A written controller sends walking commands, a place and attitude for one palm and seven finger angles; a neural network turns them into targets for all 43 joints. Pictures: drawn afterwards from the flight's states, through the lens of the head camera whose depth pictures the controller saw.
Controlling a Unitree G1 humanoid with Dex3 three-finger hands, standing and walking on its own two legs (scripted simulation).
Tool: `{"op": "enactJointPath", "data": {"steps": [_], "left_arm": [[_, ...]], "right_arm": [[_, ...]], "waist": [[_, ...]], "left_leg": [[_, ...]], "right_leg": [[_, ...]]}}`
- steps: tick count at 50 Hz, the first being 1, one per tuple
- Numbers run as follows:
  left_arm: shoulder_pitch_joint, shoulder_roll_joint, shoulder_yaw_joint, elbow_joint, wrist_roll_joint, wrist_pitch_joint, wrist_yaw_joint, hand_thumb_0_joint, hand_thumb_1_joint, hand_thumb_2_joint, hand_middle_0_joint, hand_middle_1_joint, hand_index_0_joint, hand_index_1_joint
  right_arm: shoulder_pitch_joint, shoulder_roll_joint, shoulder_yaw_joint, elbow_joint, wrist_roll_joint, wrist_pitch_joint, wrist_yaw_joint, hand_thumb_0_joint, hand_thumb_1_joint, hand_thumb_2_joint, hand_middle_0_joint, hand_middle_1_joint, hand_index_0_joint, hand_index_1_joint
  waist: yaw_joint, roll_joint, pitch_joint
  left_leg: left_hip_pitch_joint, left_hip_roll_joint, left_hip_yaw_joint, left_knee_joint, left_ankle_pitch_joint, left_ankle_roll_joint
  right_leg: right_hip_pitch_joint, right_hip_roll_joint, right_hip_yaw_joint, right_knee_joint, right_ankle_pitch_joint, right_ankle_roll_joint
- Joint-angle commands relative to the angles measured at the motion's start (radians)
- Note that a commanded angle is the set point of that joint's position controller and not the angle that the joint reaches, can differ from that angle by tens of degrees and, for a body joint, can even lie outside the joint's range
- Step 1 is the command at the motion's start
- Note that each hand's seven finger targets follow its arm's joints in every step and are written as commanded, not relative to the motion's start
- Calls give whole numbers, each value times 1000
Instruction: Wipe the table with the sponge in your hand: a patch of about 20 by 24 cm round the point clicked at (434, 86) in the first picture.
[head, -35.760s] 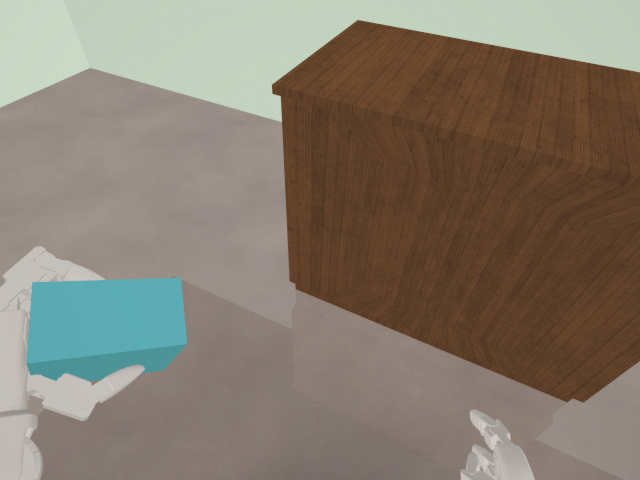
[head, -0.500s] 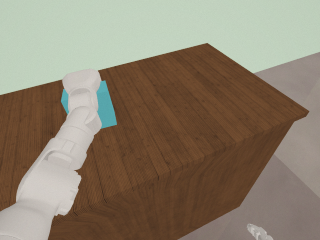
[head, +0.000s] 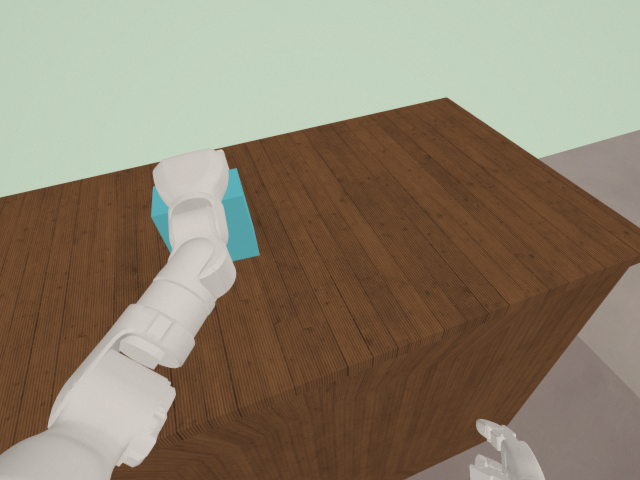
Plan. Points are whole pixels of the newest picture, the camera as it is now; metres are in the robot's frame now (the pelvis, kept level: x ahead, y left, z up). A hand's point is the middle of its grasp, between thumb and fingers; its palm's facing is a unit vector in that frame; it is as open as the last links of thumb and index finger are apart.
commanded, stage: wipe back along the third lane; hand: left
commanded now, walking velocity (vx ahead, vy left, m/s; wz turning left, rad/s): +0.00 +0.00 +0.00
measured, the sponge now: (212, 232) +0.41 +0.19 +0.11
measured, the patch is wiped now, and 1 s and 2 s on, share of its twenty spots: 0.95 0.95 1.00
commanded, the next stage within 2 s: slide back across to the middle lane in 1.20 s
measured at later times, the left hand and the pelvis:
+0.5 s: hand (228, 234) +0.36 +0.15 +0.16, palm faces +0.16 -0.07 -0.98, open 10.6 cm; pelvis +0.00 -0.01 +0.00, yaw +1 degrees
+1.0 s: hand (240, 264) +0.31 +0.12 +0.16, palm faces +0.23 -0.16 -0.96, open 10.6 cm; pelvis -0.01 -0.04 +0.00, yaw +0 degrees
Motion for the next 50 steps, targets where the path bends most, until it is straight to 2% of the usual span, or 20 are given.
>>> {"op": "enactJointPath", "data": {"steps": [1, 7, 10, 11, 12, 14, 17, 20, 22, 24, 27, 31, 32, 33, 37, 41, 42, 45, 47, 50], "left_arm": [[-214, -26, -20, -150, -43, 60, -62, 0, 100, 1300, -1200, -1600, -1200, -1600], [-196, -56, -39, -268, -45, 77, -96, 0, 100, 1300, -1200, -1600, -1200, -1600], [-130, -84, -81, -304, -27, 96, -98, 0, 100, 1300, -1200, -1600, -1200, -1600], [-132, -70, -74, -304, -23, 102, -99, 0, 100, 1300, -1200, -1600, -1200, -1600], [-149, -97, -80, -332, -44, 95, -102, 0, 100, 1300, -1200, -1600, -1200, -1600], [-96, -70, -69, -334, -29, 102, -96, 0, 100, 1300, -1200, -1600, -1200, -1600], [-84, -95, -81, -410, -49, 94, -98, 0, 100, 1300, -1200, -1600, -1200, -1600], [-27, -82, -78, -414, -36, 99, -90, 0, 100, 1300, -1200, -1600, -1200, -1600], [6, -89, -70, -472, -58, 92, -90, 0, 100, 1300, -1200, -1600, -1200, -1600], [83, -38, -33, -488, -52, 99, -83, 0, 100, 1300, -1200, -1600, -1200, -1600], [74, -39, -40, -556, -65, 89, -85, 0, 100, 1300, -1200, -1600, -1200, -1600], [78, 12, -24, -565, -47, 84, -77, 0, 100, 1300, -1200, -1600, -1200, -1600], [85, 48, 19, -582, -57, 79, -73, 0, 100, 1300, -1200, -1600, -1200, -1600], [96, 12, -25, -570, -50, 79, -73, 0, 100, 1300, -1200, -1600, -1200, -1600], [159, 20, -4, -626, -61, 68, -72, 0, 100, 1300, -1200, -1600, -1200, -1600], [202, -6, -44, -646, -57, 65, -71, 0, 100, 1300, -1200, -1600, -1200, -1600], [226, 20, -4, -662, -66, 60, -67, 0, 100, 1300, -1200, -1600, -1200, -1600], [297, -11, -41, -688, -70, 58, -70, 0, 100, 1300, -1200, -1600, -1200, -1600], [302, 47, 21, -723, -80, 51, -64, 0, 100, 1300, -1200, -1600, -1200, -1600], [317, 0, -31, -736, -79, 46, -63, 0, 100, 1300, -1200, -1600, -1200, -1600]], "right_arm": [[-234, -98, -23, -188, 0, -32, 16, 0, -900, -900, 200, 300, 200, 300], [-280, -84, -11, -220, 0, -9, 28, 0, -900, -900, 200, 300, 200, 300], [-285, -82, -7, -224, 0, -1, 42, 0, -900, -900, 200, 300, 200, 300], [-290, -84, -8, -220, 0, 2, 43, 0, -900, -900, 200, 300, 200, 300], [-301, -78, -4, -234, 4, -1, 43, 0, -900, -900, 200, 300, 200, 300], [-294, -86, -7, -225, 2, 2, 48, 0, -900, -900, 200, 300, 200, 300], [-318, -76, -5, -248, 5, 2, 52, 0, -900, -900, 200, 300, 200, 300], [-309, -79, -8, -237, 4, 7, 54, 0, -900, -900, 200, 300, 200, 300], [-326, -72, -5, -255, 5, 5, 59, 0, -900, -900, 200, 300, 200, 300], [-330, -78, -5, -250, 4, 13, 59, 0, -900, -900, 200, 300, 200, 300], [-347, -71, 1, -265, 11, 15, 53, 0, -900, -900, 200, 300, 200, 300], [-339, -73, 4, -258, 8, 14, 36, 0, -900, -900, 200, 300, 200, 300], [-345, -73, 6, -267, 10, 12, 32, 0, -900, -900, 200, 300, 200, 300], [-345, -71, 7, -264, 9, 8, 31, 0, -900, -900, 200, 300, 200, 300], [-351, -68, 6, -285, 11, 4, 33, 0, -900, -900, 200, 300, 200, 300], [-349, -70, 2, -283, 11, 1, 39, 0, -900, -900, 200, 300, 200, 300], [-351, -69, 2, -292, 12, -2, 40, 0, -900, -900, 200, 300, 200, 300], [-351, -69, -1, -292, 10, 0, 45, 0, -900, -900, 200, 300, 200, 300], [-352, -74, -1, -296, 10, -1, 41, 0, -900, -900, 200, 300, 200, 300], [-345, -70, -1, -293, 10, -4, 40, 0, -900, -900, 200, 300, 200, 300]], "waist": [[6, -142, -207], [14, -144, -200], [23, -83, -180], [21, -101, -161], [18, -122, -164], [26, -113, -167], [26, -127, -176], [29, -157, -165], [35, -169, -176], [45, -172, -154], [35, -177, -109], [37, -160, -89], [42, -146, -96], [38, -146, -90], [46, -156, -111], [44, -143, -100], [51, -154, -101], [49, -182, -73], [53, -181, -65], [45, -173, -42]], "left_leg": [[144, 4, 2, -15, 352, 11], [150, 8, -9, 0, 389, 9], [155, 4, -4, 1, 383, 6], [143, 7, -4, -3, 359, 5], [132, 8, -11, -5, 354, 9], [138, 8, -4, 0, 342, 6], [129, 6, -6, 1, 330, 11], [131, 4, 3, 2, 304, 9], [122, 3, 3, 5, 313, 13], [113, 3, 18, 3, 293, 9], [102, 6, 16, -7, 256, 13], [103, 0, 26, -11, 201, 11], [99, 2, 21, -14, 194, 12], [104, -2, 31, -10, 188, 11], [103, -3, 24, -7, 196, 13], [108, -5, 36, 2, 188, 12], [104, -3, 29, 0, 192, 15], [105, -6, 42, 9, 193, 16], [103, -2, 35, 6, 184, 17], [112, -2, 40, 11, 190, 17]], "right_leg": [[76, 37, -73, 2, 386, -70], [89, 35, -80, 23, 409, -80], [83, 40, -79, 28, 390, -86], [74, 41, -81, 26, 367, -85], [82, 40, -81, 26, 364, -87], [82, 42, -79, 33, 357, -87], [96, 40, -74, 32, 359, -86], [90, 44, -75, 32, 339, -82], [116, 40, -71, 34, 375, -81], [123, 38, -64, 29, 369, -73], [101, 37, -53, 12, 325, -71], [80, 37, -32, -7, 234, -65], [86, 37, -20, -12, 228, -68], [82, 34, -25, -9, 217, -65], [99, 36, -11, -14, 235, -65], [92, 33, -10, -17, 224, -59], [99, 35, -2, -19, 235, -63], [95, 33, 1, -28, 244, -53], [92, 34, 16, -36, 230, -56], [73, 34, 11, -37, 231, -53]]}}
